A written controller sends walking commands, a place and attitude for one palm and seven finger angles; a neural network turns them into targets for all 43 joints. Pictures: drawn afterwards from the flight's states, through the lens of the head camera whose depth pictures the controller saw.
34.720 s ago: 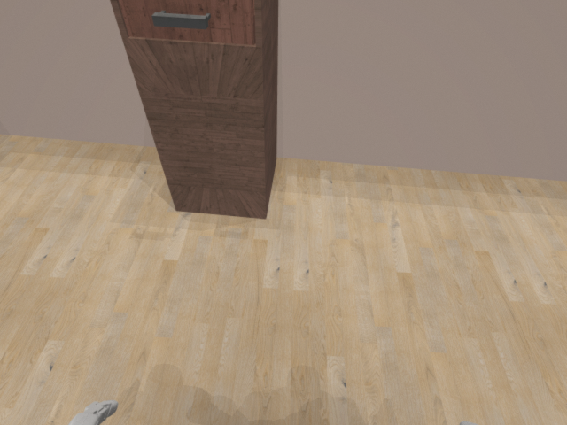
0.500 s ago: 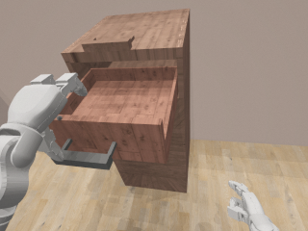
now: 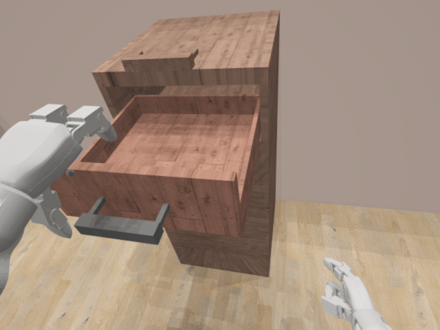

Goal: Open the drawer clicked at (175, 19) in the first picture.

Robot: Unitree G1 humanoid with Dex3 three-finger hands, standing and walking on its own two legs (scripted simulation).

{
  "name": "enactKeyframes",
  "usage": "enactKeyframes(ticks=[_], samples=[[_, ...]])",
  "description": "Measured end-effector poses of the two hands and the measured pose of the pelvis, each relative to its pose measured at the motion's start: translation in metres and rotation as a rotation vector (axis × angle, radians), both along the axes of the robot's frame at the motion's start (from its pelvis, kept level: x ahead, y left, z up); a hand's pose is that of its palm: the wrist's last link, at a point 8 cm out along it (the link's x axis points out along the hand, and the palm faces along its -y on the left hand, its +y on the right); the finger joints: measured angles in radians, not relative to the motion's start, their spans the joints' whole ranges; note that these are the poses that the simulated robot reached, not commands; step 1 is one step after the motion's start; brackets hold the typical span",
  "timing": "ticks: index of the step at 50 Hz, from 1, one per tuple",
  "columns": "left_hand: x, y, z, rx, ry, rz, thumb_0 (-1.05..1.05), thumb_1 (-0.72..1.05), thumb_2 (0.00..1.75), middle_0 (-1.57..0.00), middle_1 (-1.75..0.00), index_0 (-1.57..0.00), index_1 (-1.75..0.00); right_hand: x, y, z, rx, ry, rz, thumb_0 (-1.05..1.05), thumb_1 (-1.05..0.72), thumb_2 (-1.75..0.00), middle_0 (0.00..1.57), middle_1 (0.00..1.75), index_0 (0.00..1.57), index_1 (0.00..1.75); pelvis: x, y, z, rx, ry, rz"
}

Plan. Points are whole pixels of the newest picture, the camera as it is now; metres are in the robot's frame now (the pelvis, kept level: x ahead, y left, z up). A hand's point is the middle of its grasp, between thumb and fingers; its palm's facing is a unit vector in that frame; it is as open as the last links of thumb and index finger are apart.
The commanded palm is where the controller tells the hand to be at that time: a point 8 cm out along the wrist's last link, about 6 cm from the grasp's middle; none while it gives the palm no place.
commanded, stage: draw the hand back to the body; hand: left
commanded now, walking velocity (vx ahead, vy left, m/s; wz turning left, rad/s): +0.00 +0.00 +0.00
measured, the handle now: (125, 216) +0.26 +0.21 +0.12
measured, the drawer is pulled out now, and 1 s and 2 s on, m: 0.29 0.29 0.29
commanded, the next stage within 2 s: step back with the hand held close in 1.24 s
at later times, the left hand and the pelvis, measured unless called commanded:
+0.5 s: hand (24, 135) +0.21 +0.23 +0.33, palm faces +0.52 -0.79 -0.31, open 13.1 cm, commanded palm +0.17 +0.27 +0.31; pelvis +0.02 +0.01 +0.01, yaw -1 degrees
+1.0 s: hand (43, 132) +0.25 +0.25 +0.31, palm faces +0.55 -0.76 -0.33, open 9.0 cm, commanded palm +0.19 +0.28 +0.31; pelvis +0.05 +0.01 +0.01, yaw -1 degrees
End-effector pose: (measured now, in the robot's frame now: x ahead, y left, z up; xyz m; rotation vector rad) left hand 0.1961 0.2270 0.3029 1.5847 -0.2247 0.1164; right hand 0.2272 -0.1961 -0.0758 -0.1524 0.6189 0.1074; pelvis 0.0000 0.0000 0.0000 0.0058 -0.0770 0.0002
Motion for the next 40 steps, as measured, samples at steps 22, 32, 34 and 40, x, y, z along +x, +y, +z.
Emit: enactKeyframes(ticks=[22, 32, 34, 40], samples=[[-0.029, 0.022, 0.021, -0.792, -0.508, -0.427, -0.01, -0.39, 0.35, -0.32, -1.13, -0.32, -1.14, -0.013, 0.017, 0.018, -0.053, -0.047, -0.069, 0.01, -0.90, -0.90, 0.20, 0.30, 0.20, 0.30, 0.014, 0.006, 0.007, -0.023, -0.010, -0.012], [0.006, 0.046, -0.005, -1.034, -0.576, -0.323, -0.01, -0.10, 0.48, -0.28, -0.94, -0.28, -0.94, -0.038, -0.012, 0.001, -0.116, 0.080, -0.132, 0.01, -0.90, -0.90, 0.20, 0.30, 0.20, 0.30, 0.034, 0.011, 0.011, -0.018, -0.001, -0.028], [0.008, 0.037, -0.009, -1.022, -0.522, -0.341, -0.01, -0.03, 0.50, -0.27, -0.90, -0.27, -0.90, -0.035, -0.017, 0.002, -0.123, 0.073, -0.147, 0.01, -0.90, -0.90, 0.20, 0.30, 0.20, 0.30, 0.039, 0.012, 0.011, -0.018, 0.007, -0.034], [-0.001, 0.029, 0.009, -0.876, -0.520, -0.389, -0.01, 0.17, 0.59, -0.27, -0.76, -0.27, -0.77, -0.013, -0.019, 0.010, -0.115, 0.021, -0.172, 0.01, -0.90, -0.90, 0.20, 0.30, 0.20, 0.30, 0.050, 0.012, 0.010, -0.023, 0.016, -0.038]])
